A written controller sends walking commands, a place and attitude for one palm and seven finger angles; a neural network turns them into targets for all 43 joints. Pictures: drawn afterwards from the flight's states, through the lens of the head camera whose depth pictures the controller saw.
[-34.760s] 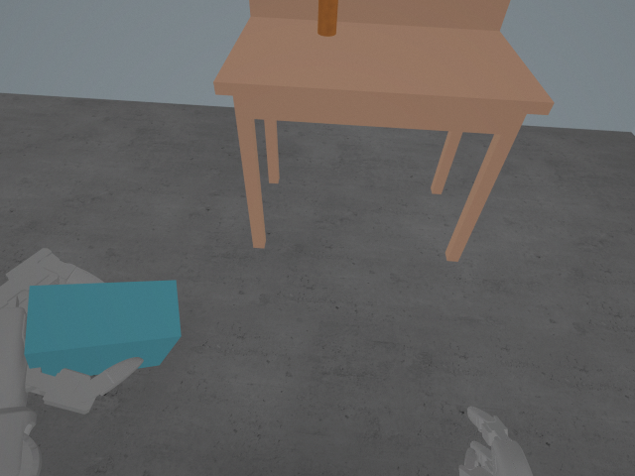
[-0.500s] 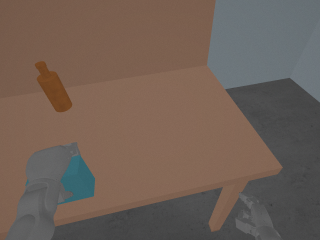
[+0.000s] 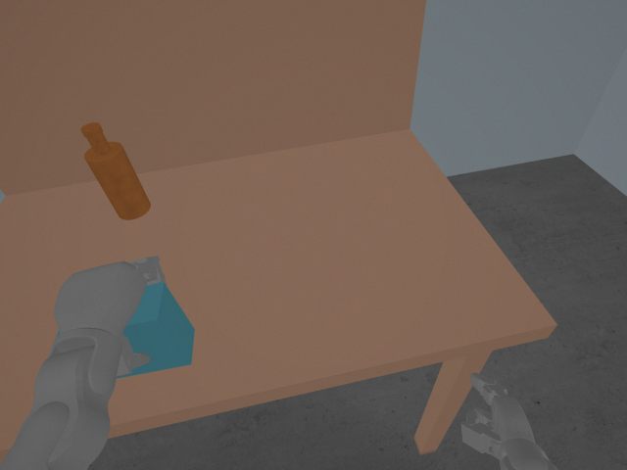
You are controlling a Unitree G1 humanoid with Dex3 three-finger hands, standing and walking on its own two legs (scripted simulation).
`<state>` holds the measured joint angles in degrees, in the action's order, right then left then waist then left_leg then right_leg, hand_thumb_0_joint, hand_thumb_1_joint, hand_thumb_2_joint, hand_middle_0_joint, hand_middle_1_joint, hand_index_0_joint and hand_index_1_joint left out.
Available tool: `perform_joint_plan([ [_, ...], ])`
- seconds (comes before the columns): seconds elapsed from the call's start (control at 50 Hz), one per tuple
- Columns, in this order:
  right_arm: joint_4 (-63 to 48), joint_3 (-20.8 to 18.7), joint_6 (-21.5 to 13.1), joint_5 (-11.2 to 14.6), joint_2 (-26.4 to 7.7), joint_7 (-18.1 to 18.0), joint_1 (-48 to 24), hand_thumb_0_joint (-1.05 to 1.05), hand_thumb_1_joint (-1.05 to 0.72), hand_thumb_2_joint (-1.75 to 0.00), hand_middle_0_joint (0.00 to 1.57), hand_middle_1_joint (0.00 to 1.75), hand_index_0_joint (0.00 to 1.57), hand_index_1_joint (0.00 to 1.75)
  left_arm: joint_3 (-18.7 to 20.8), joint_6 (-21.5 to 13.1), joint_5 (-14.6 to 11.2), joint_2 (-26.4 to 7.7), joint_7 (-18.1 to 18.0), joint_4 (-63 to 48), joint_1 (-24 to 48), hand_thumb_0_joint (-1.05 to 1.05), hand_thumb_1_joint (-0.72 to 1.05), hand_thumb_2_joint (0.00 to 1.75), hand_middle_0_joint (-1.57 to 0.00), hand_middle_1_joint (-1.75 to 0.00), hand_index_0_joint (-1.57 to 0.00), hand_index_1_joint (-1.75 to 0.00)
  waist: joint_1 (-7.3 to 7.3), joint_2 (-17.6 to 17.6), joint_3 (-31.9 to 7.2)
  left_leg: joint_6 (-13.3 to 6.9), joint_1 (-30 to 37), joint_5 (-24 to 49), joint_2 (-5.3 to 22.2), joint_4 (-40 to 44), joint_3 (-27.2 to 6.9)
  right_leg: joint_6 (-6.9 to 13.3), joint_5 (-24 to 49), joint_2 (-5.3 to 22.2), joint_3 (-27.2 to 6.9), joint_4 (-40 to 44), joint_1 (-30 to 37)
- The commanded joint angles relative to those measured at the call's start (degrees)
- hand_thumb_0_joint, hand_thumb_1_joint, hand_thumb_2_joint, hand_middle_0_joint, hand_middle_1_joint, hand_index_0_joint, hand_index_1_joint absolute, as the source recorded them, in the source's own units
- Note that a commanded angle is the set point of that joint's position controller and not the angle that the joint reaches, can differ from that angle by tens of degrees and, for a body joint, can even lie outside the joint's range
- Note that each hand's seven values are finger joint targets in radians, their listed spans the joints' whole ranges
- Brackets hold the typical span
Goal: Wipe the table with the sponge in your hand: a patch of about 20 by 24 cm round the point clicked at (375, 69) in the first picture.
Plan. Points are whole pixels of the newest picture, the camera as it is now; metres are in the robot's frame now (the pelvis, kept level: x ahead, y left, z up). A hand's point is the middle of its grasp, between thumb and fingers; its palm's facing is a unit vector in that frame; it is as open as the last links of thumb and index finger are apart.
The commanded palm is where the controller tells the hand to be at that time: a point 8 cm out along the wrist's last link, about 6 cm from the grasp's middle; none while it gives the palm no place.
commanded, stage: lift the sponge slowly off the table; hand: left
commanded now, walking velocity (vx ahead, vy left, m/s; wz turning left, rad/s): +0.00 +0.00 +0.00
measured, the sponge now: (139, 340) +0.23 +0.28 +0.05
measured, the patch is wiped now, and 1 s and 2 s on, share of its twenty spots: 1.00 1.00 1.00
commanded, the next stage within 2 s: bring the sponge back beside the body in 1.12 s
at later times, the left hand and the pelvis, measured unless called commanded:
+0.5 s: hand (124, 299) +0.24 +0.27 +0.13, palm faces +0.07 -0.07 -1.00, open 9.8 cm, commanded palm +0.21 +0.27 +0.20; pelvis -0.01 -0.02 +0.00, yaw +0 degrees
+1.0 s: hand (124, 268) +0.26 +0.26 +0.16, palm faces +0.13 -0.05 -0.99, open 9.8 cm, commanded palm +0.21 +0.26 +0.23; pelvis -0.01 -0.02 +0.00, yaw +0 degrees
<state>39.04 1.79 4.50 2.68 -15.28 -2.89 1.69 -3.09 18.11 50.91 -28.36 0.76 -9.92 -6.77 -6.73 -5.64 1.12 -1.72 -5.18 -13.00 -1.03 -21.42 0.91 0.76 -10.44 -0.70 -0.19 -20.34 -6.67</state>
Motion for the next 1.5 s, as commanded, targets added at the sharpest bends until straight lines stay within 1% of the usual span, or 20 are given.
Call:
perform_joint_plan([
  [0.0,-10.8,-1.7,-2.7,-0.3,-6.2,0.1,-13.2,0.00,-0.90,-0.90,0.20,0.30,0.20,0.30,10.5,1.8,2.0,-14.8,-3.0,-12.0,12.6,0.00,0.10,1.30,-1.20,-1.60,-1.20,-1.60,-1.38,2.5,-11.7,-0.3,0.1,15.9,0.5,2.9,-5.4,4.2,10.3,-0.5,-3.8,1.6,6.2],
  [0.18,-11.4,-1.2,-2.9,0.1,-6.1,0.0,-14.3,0.00,-0.90,-0.90,0.20,0.30,0.20,0.30,7.2,4.0,0.7,-12.8,-0.6,-13.5,14.6,0.00,0.10,1.30,-1.20,-1.60,-1.20,-1.60,-0.50,1.9,-11.3,-0.9,0.7,13.2,0.4,2.9,-5.2,4.0,7.4,-0.4,-3.8,2.5,5.1],
  [0.32,-11.2,-0.7,-3.5,0.4,-6.2,-1.1,-15.6,0.00,-0.90,-0.90,0.20,0.30,0.20,0.30,10.0,3.0,1.7,-17.7,0.3,-13.9,23.0,0.00,0.10,1.30,-1.20,-1.60,-1.20,-1.60,0.12,1.2,-11.9,-1.0,1.0,9.4,0.2,3.5,-5.4,4.3,2.8,-0.9,-6.0,3.5,4.3],
  [0.34,-11.8,-0.6,-3.9,0.2,-5.7,-1.2,-14.5,0.00,-0.90,-0.90,0.20,0.30,0.20,0.30,8.7,2.8,1.6,-16.1,0.5,-13.4,23.0,0.00,0.10,1.30,-1.20,-1.60,-1.20,-1.60,-0.49,1.9,-12.9,-1.3,0.5,10.4,0.0,2.8,-4.8,4.2,3.7,-0.3,-4.5,2.9,5.4],
  [0.42,-11.3,-0.9,-4.0,0.1,-6.2,-0.9,-15.3,0.00,-0.90,-0.90,0.20,0.30,0.20,0.30,13.4,1.9,0.7,-20.1,0.2,-13.5,20.7,0.00,0.10,1.30,-1.20,-1.60,-1.20,-1.60,-1.09,0.5,-13.6,-0.8,0.8,11.3,-0.1,2.8,-5.5,4.6,5.5,-0.4,-7.2,2.8,6.3],
  [0.44,-11.7,-0.6,-4.0,0.0,-5.8,-0.7,-14.6,0.00,-0.90,-0.90,0.20,0.30,0.20,0.30,11.8,2.3,0.6,-18.1,0.5,-12.8,20.1,0.00,0.10,1.30,-1.20,-1.60,-1.20,-1.60,-1.43,0.6,-14.2,-0.9,0.0,12.4,-0.3,2.3,-4.8,4.5,6.9,0.0,-5.4,2.0,7.1],
  [0.58,-11.7,-0.7,-2.7,0.2,-6.7,0.1,-14.8,0.00,-0.90,-0.90,0.20,0.30,0.20,0.30,12.7,5.6,-1.1,-19.1,2.3,-11.3,17.2,0.00,0.10,1.30,-1.20,-1.60,-1.20,-1.60,-1.07,3.3,-11.3,-0.7,-1.9,12.6,-0.1,1.5,-4.8,3.8,8.7,0.5,-6.0,1.7,5.0],
  [0.76,-11.9,-0.2,-4.6,0.7,-5.8,-1.2,-14.2,0.00,-0.90,-0.90,0.20,0.30,0.20,0.30,9.0,3.2,0.2,-18.6,3.9,-14.0,28.8,0.00,0.10,1.30,-1.20,-1.60,-1.20,-1.60,0.66,1.2,-12.5,-1.0,0.5,9.7,0.0,2.1,-5.4,3.8,3.2,0.2,-5.5,2.9,2.8],
  [0.84,-12.0,-0.1,-4.7,0.2,-5.6,-1.4,-14.4,0.00,-0.90,-0.90,0.20,0.30,0.20,0.30,10.8,2.8,1.2,-20.3,2.9,-13.5,31.7,0.00,0.10,1.30,-1.20,-1.60,-1.20,-1.60,-0.67,1.0,-14.2,-0.9,-0.2,9.9,-0.2,2.3,-5.2,4.5,3.4,0.3,-5.5,2.4,5.2],
  [0.92,-11.5,-0.2,-3.9,0.6,-6.0,-0.8,-16.4,0.00,-0.90,-0.90,0.20,0.30,0.20,0.30,13.8,4.6,0.5,-22.9,2.1,-12.0,30.9,0.00,0.10,1.30,-1.20,-1.60,-1.20,-1.60,-1.36,-0.5,-14.0,-0.2,-0.6,10.5,-0.2,3.4,-5.6,4.9,4.0,0.0,-7.7,2.5,5.7],
  [0.94,-12.1,-0.1,-3.9,0.4,-5.7,-0.6,-15.9,0.00,-0.90,-0.90,0.20,0.30,0.20,0.30,11.5,5.5,0.2,-20.1,2.4,-11.5,31.1,0.00,0.10,1.30,-1.20,-1.60,-1.20,-1.60,-1.74,0.6,-14.8,-0.4,-1.3,11.6,-0.1,2.9,-5.1,4.9,5.8,0.5,-6.2,1.6,6.9],
  [0.96,-11.5,-0.2,-3.6,0.6,-5.9,-0.3,-15.8,0.00,-0.90,-0.90,0.20,0.30,0.20,0.30,13.1,6.3,-0.1,-22.0,2.4,-10.8,29.6,0.00,0.10,1.30,-1.20,-1.60,-1.20,-1.60,-1.79,0.3,-13.9,-0.2,-1.2,12.3,-0.2,3.0,-5.3,4.6,6.4,0.6,-6.6,1.8,5.9],
  [1.04,-13.0,0.0,-3.0,0.9,-6.1,0.3,-16.6,0.00,-0.90,-0.90,0.20,0.30,0.20,0.30,9.9,9.3,-2.1,-17.1,4.9,-10.3,23.6,0.00,0.10,1.30,-1.20,-1.60,-1.20,-1.60,-1.81,3.4,-14.1,-0.5,-2.8,12.3,0.1,2.2,-4.5,4.1,8.2,0.8,-5.4,0.5,6.4],
  [1.06,-12.9,-0.2,-2.7,1.0,-6.3,0.5,-15.9,0.00,-0.90,-0.90,0.20,0.30,0.20,0.30,11.1,9.5,-2.4,-18.5,5.3,-11.2,21.5,0.00,0.10,1.30,-1.20,-1.60,-1.20,-1.60,-1.76,4.9,-13.8,-0.5,-2.6,12.7,0.2,2.0,-4.8,3.8,8.9,0.9,-5.8,0.4,5.6],
  [1.14,-14.5,0.3,-2.7,1.2,-6.2,0.5,-16.4,0.00,-0.90,-0.90,0.20,0.30,0.20,0.30,8.1,9.4,-2.6,-15.7,7.0,-15.9,21.8,0.00,0.10,1.30,-1.20,-1.60,-1.20,-1.60,-1.02,4.0,-13.7,-1.1,-2.8,11.3,0.3,1.3,-4.5,3.6,7.1,0.7,-4.6,-0.1,4.3],
  [1.18,-13.9,0.3,-2.4,1.0,-6.4,0.2,-15.5,0.00,-0.90,-0.90,0.20,0.30,0.20,0.30,8.1,8.8,-1.8,-17.0,6.8,-15.7,24.3,0.00,0.10,1.30,-1.20,-1.60,-1.20,-1.60,-0.26,3.7,-12.3,-1.1,-2.2,10.3,0.3,1.7,-4.9,3.5,5.7,0.5,-4.6,0.9,2.8],
  [1.22,-13.7,0.3,-3.3,1.1,-6.4,-0.4,-16.6,0.00,-0.90,-0.90,0.20,0.30,0.20,0.30,11.8,7.4,-0.2,-22.3,5.5,-18.6,29.4,0.00,0.10,1.30,-1.20,-1.60,-1.20,-1.60,-0.16,2.0,-13.9,-1.1,-1.1,8.9,0.3,1.7,-5.5,4.1,2.8,-0.2,-7.2,1.2,2.9],
  [1.28,-12.8,0.2,-3.4,0.2,-6.2,-0.7,-13.9,0.00,-0.90,-0.90,0.20,0.30,0.20,0.30,12.5,6.1,1.8,-22.8,4.0,-14.9,28.6,0.00,0.10,1.30,-1.20,-1.60,-1.20,-1.60,-1.10,0.5,-14.6,-0.9,-1.0,11.4,0.0,1.7,-5.5,4.4,4.7,0.2,-5.5,1.1,4.7],
  [1.32,-12.9,0.0,-3.9,0.5,-6.0,-0.7,-15.7,0.00,-0.90,-0.90,0.20,0.30,0.20,0.30,14.7,5.0,1.5,-24.7,3.1,-18.3,29.6,0.00,0.10,1.30,-1.20,-1.60,-1.20,-1.60,-1.25,-2.5,-15.4,-0.7,0.0,11.4,0.0,1.7,-5.9,5.0,4.8,-0.2,-8.1,1.2,5.2],
  [1.48,-13.0,-0.2,-2.8,0.6,-6.2,0.6,-15.4,0.00,-0.90,-0.90,0.20,0.30,0.20,0.30,10.5,7.6,-2.9,-16.9,4.7,-15.9,16.3,0.00,0.10,1.30,-1.20,-1.60,-1.20,-1.60,-1.30,2.4,-10.8,-0.4,-2.2,12.1,0.6,1.9,-5.6,3.9,7.4,0.6,-5.1,1.0,3.6],
])
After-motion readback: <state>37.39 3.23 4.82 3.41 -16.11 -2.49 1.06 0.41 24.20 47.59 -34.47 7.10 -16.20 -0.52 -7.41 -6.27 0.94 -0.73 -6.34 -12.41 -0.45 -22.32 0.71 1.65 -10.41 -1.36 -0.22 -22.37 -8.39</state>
